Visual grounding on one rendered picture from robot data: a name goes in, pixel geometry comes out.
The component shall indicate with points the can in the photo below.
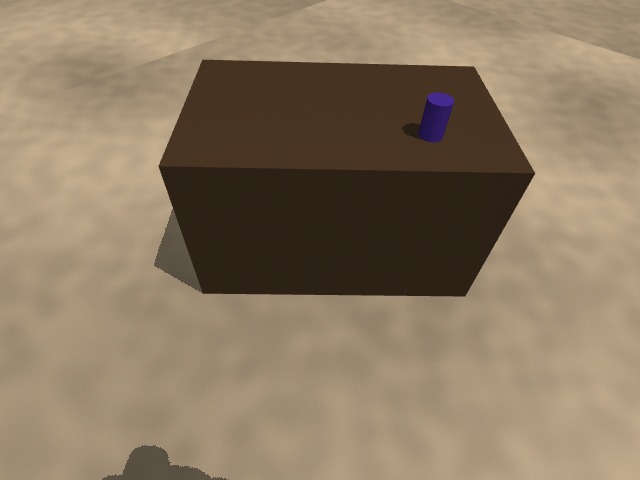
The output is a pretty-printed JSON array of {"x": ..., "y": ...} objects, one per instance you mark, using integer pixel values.
[{"x": 435, "y": 117}]

